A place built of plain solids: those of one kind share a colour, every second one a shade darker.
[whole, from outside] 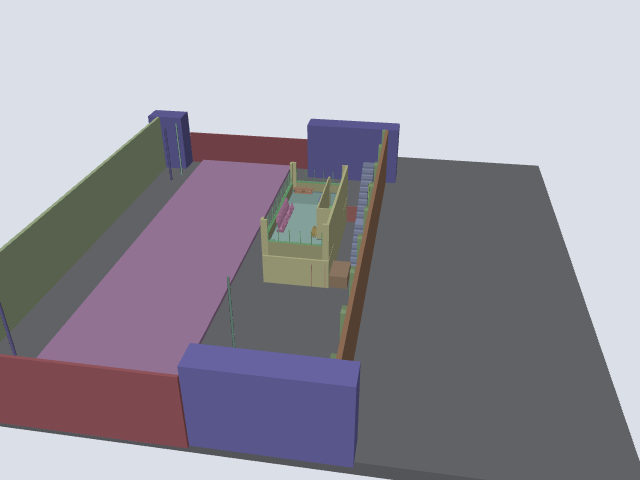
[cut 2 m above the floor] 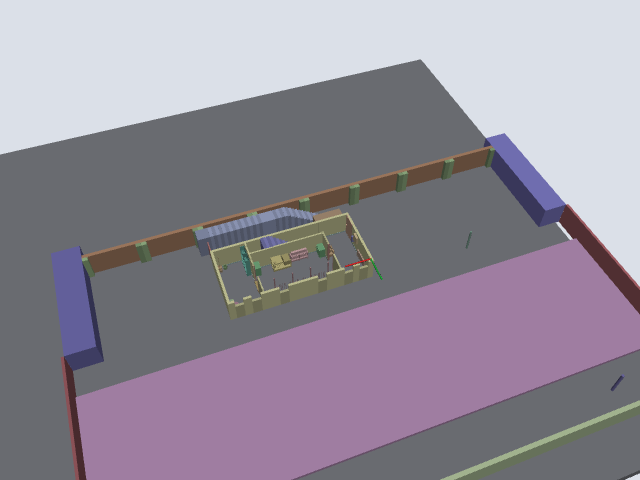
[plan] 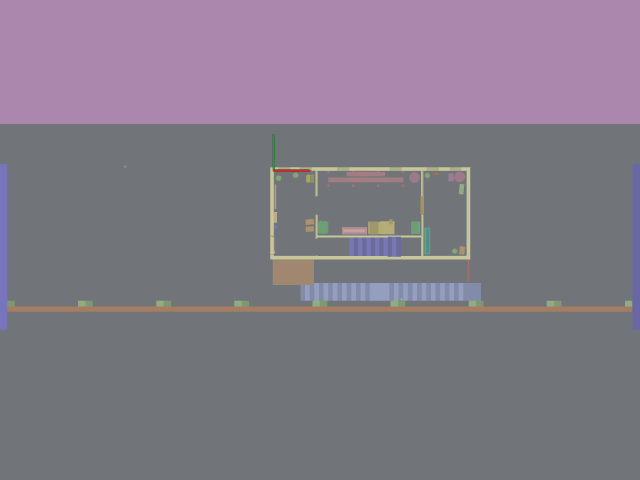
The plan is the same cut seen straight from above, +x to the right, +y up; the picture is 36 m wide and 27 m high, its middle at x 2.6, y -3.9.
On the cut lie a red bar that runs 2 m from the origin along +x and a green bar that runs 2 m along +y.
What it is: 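A mechanical signal box beside a railway in a town; below a lobby, the locking room and a lamp room, above the operating floor with its lever frame behind one band of glass; one straight stair between walls, met straight on from the door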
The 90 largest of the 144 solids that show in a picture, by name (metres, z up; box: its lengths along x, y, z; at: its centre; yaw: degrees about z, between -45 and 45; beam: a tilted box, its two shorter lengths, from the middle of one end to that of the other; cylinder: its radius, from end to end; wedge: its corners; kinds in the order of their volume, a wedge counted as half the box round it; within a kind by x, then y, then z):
{
 "yard_line_abut_1": {"box": [1.93, 9.33, 5.85], "at": [-15.96, -4.29, 2.88]},
 "yard_line_abut_2": {"box": [2.11, 9.33, 5.85], "at": [21.22, -4.29, 2.88]},
 "yard_line_abut_3": {"box": [2.11, 3.65, 5.85], "at": [21.22, 15.79, 2.88]},
 "yard_line_bed_1": {"box": [39.2, 10.1, 0.6], "at": [2.68, 7.67, 0.0]},
 "yard_line_far_1": {"box": [35.16, 0.3, 5.85], "at": [2.59, 16.46, 2.88]},
 "yard_line_near_1": {"box": [35.16, 0.3, 5.85], "at": [2.59, -7.79, 2.88]},
 "yard_line_step_1": {"box": [0.26, 1.0, 1.1], "at": [2.93, -6.82, 0.5]},
 "yard_line_step_2": {"box": [0.26, 1.0, 1.27], "at": [3.19, -6.82, 0.59]},
 "yard_line_step_3": {"box": [0.26, 1.0, 1.45], "at": [3.45, -6.82, 0.67]},
 "yard_line_step_4": {"box": [0.26, 1.0, 1.62], "at": [3.71, -6.82, 0.76]},
 "yard_line_step_5": {"box": [0.26, 1.0, 1.8], "at": [3.97, -6.82, 0.85]},
 "yard_line_step_6": {"box": [0.26, 1.0, 1.97], "at": [4.23, -6.82, 0.94]},
 "yard_line_step_7": {"box": [0.26, 1.0, 2.14], "at": [4.49, -6.82, 1.02]},
 "yard_line_step_8": {"box": [0.26, 1.0, 2.32], "at": [4.75, -6.82, 1.11]},
 "yard_line_step_9": {"box": [0.26, 1.0, 2.49], "at": [5.01, -6.82, 1.2]},
 "yard_line_step_10": {"box": [0.26, 1.0, 2.67], "at": [5.27, -6.82, 1.28]},
 "yard_line_step_11": {"box": [1.1, 1.0, 2.84], "at": [5.95, -6.82, 1.37]},
 "yard_line_step_12": {"box": [0.26, 1.0, 3.02], "at": [6.63, -6.82, 1.46]},
 "yard_line_step_13": {"box": [0.26, 1.0, 3.19], "at": [6.89, -6.82, 1.55]},
 "yard_line_step_14": {"box": [0.26, 1.0, 3.37], "at": [7.15, -6.82, 1.63]},
 "yard_line_step_15": {"box": [0.26, 1.0, 3.54], "at": [7.41, -6.82, 1.72]},
 "yard_line_step_16": {"box": [0.26, 1.0, 3.72], "at": [7.67, -6.82, 1.81]},
 "yard_line_step_17": {"box": [0.26, 1.0, 3.89], "at": [7.93, -6.82, 1.9]},
 "yard_line_step_18": {"box": [0.26, 1.0, 4.06], "at": [8.19, -6.82, 1.98]},
 "yard_line_step_19": {"box": [0.26, 1.0, 4.24], "at": [8.45, -6.82, 2.07]},
 "yard_line_step_20": {"box": [0.26, 1.0, 4.41], "at": [8.71, -6.82, 2.16]},
 "yard_line_step_21": {"box": [0.26, 1.0, 4.59], "at": [8.97, -6.82, 2.24]},
 "yard_line_step_22": {"box": [0.26, 1.0, 4.76], "at": [9.23, -6.82, 2.33]},
 "yard_line_step_23": {"box": [0.26, 1.0, 4.94], "at": [9.49, -6.82, 2.42]},
 "yard_line_step_24": {"box": [0.26, 1.0, 5.11], "at": [9.75, -6.82, 2.51]},
 "yard_line_step_25": {"box": [0.26, 1.0, 5.29], "at": [10.01, -6.82, 2.59]},
 "yard_line_step_26": {"box": [0.26, 1.0, 5.46], "at": [10.27, -6.82, 2.68]},
 "yard_line_step_27": {"box": [0.26, 1.0, 5.64], "at": [10.53, -6.82, 2.77]},
 "yard_line_step_28": {"box": [1.0, 1.0, 5.81], "at": [11.16, -6.82, 2.85]},
 "wall_1": {"box": [0.2, 0.51, 3.05], "at": [-0.1, -4.75, 4.08]},
 "wall_2": {"box": [0.2, 5.2, 2.5], "at": [-0.1, -2.4, 1.2]},
 "wall_3": {"box": [0.2, 4.21, 1.2], "at": [-0.1, -2.4, 3.15]},
 "wall_4": {"box": [0.2, 0.51, 3.05], "at": [-0.1, -0.05, 4.08]},
 "wall_5": {"box": [0.51, 0.2, 3.05], "at": [0.05, 0.1, 4.08]},
 "wall_6": {"box": [2.6, 0.2, 2.5], "at": [1.1, -4.9, 1.2]},
 "wall_7": {"box": [2.6, 0.2, 3.05], "at": [1.1, -4.9, 4.08]},
 "wall_8": {"box": [1.16, 0.2, 2.5], "at": [2.98, 0.1, 1.2]},
 "wall_9": {"box": [5.95, 0.2, 2.85], "at": [5.38, -4.9, 1.38]},
 "wall_10": {"box": [5.95, 0.2, 3.05], "at": [5.38, -4.9, 4.08]},
 "wall_11": {"box": [5.95, 0.06, 2.85], "at": [5.38, -3.73, 1.38]},
 "wall_12": {"box": [5.95, 0.06, 3.05], "at": [5.38, -3.73, 4.08]},
 "wall_13": {"box": [5.95, 0.06, 2.5], "at": [5.38, -3.67, 1.2]},
 "wall_14": {"box": [2.26, 0.2, 2.5], "at": [5.38, 0.1, 1.2]},
 "wall_15": {"box": [10.26, 0.2, 1.2], "at": [5.42, 0.1, 3.15]},
 "wall_16": {"box": [1.16, 0.2, 2.5], "at": [7.78, 0.1, 1.2]},
 "wall_17": {"box": [0.61, 0.2, 2.5], "at": [9.6, 0.1, 1.2]},
 "wall_18": {"box": [2.7, 0.2, 2.5], "at": [9.7, -4.9, 1.2]},
 "wall_19": {"box": [2.7, 0.2, 3.05], "at": [9.7, -4.9, 4.08]},
 "wall_20": {"box": [0.51, 0.2, 3.05], "at": [10.8, 0.1, 4.08]},
 "wall_21": {"box": [0.2, 0.51, 3.05], "at": [10.95, -4.75, 4.08]},
 "wall_22": {"box": [0.2, 5.2, 2.5], "at": [10.95, -2.4, 1.2]},
 "wall_23": {"box": [0.2, 4.21, 1.2], "at": [10.95, -2.4, 3.15]},
 "wall_24": {"box": [0.2, 0.51, 3.05], "at": [10.95, -0.05, 4.08]},
 "yard_line_dark_1": {"box": [0.2, 13.04, 5.27], "at": [-17.02, 6.9, 2.58]},
 "yard_line_dark_2": {"box": [0.2, 13.59, 3.46], "at": [22.38, 7.17, 1.68]},
 "raised_floor_operating_1": {"box": [2.53, 4.93, 0.25], "at": [1.2, -2.4, 2.67]},
 "raised_floor_operating_2": {"box": [6.08, 3.83, 0.25], "at": [5.38, -1.85, 2.67]},
 "raised_floor_operating_3": {"box": [2.63, 4.93, 0.25], "at": [9.6, -2.4, 2.67]},
 "yard_line_near_pier_1": {"box": [0.42, 0.32, 5.85], "at": [-14.78, -7.48, 2.88]},
 "yard_line_near_pier_2": {"box": [0.42, 0.32, 5.85], "at": [-10.8, -7.48, 2.88]},
 "yard_line_near_pier_3": {"box": [0.42, 0.32, 5.85], "at": [-10.39, -7.48, 2.88]},
 "yard_line_near_pier_4": {"box": [0.42, 0.32, 5.85], "at": [-6.41, -7.48, 2.88]},
 "yard_line_near_pier_5": {"box": [0.42, 0.32, 5.85], "at": [-5.99, -7.48, 2.88]},
 "yard_line_near_pier_6": {"box": [0.42, 0.32, 5.85], "at": [-2.01, -7.48, 2.88]},
 "yard_line_near_pier_7": {"box": [0.42, 0.32, 5.85], "at": [-1.6, -7.48, 2.88]},
 "yard_line_near_pier_8": {"box": [0.42, 0.32, 5.85], "at": [2.38, -7.48, 2.88]},
 "yard_line_near_pier_9": {"box": [0.42, 0.32, 5.85], "at": [2.8, -7.48, 2.88]},
 "yard_line_near_pier_10": {"box": [0.42, 0.32, 5.85], "at": [6.78, -7.48, 2.88]},
 "yard_line_near_pier_11": {"box": [0.42, 0.32, 5.85], "at": [11.17, -7.48, 2.88]},
 "yard_line_near_pier_12": {"box": [0.42, 0.32, 5.85], "at": [11.59, -7.48, 2.88]},
 "yard_line_near_pier_13": {"box": [0.42, 0.32, 5.85], "at": [15.57, -7.48, 2.88]},
 "yard_line_near_pier_14": {"box": [0.42, 0.32, 5.85], "at": [15.98, -7.48, 2.88]},
 "yard_line_near_pier_15": {"box": [0.42, 0.32, 5.85], "at": [19.96, -7.48, 2.88]},
 "stair_1": {"box": [0.26, 1.14, 0.91], "at": [5.11, -4.28, 0.41]},
 "stair_2": {"box": [0.26, 1.14, 1.13], "at": [5.35, -4.28, 0.51]},
 "stair_3": {"box": [0.26, 1.14, 1.34], "at": [5.59, -4.28, 0.62]},
 "stair_4": {"box": [0.26, 1.14, 1.56], "at": [5.83, -4.28, 0.73]},
 "stair_5": {"box": [0.26, 1.14, 1.77], "at": [6.07, -4.28, 0.84]},
 "stair_6": {"box": [0.26, 1.14, 1.99], "at": [6.31, -4.28, 0.94]},
 "stair_7": {"box": [0.26, 1.14, 2.2], "at": [6.55, -4.28, 1.05]},
 "stair_8": {"box": [0.26, 1.14, 2.42], "at": [6.79, -4.28, 1.16]},
 "stair_9": {"box": [0.26, 1.14, 2.63], "at": [7.03, -4.28, 1.27]},
 "yard_line_bunker_1": {"box": [2.32, 1.43, 1.1], "at": [1.1, -5.72, 0.5]},
 "tool_cabinet_1": {"box": [0.45, 0.7, 0.89], "at": [2.77, -3.19, 0.56]},
 "tool_cabinet_2": {"box": [0.45, 0.7, 0.89], "at": [7.97, -3.21, 0.56]}
}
